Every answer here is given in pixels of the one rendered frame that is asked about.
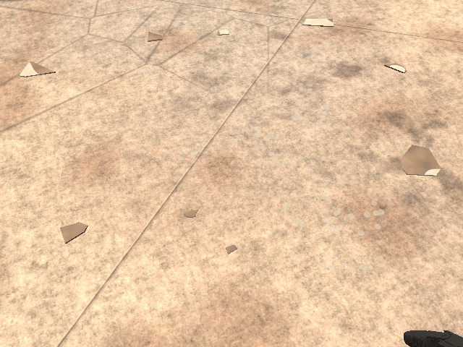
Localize robot right hand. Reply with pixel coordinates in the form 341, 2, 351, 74
404, 330, 463, 347

